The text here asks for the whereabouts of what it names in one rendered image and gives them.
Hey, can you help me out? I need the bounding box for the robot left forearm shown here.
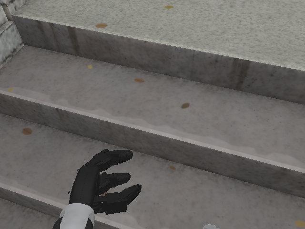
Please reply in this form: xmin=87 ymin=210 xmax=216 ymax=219
xmin=52 ymin=203 xmax=95 ymax=229

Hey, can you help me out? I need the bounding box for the left robot hand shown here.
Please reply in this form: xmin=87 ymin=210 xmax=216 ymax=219
xmin=68 ymin=149 xmax=142 ymax=215

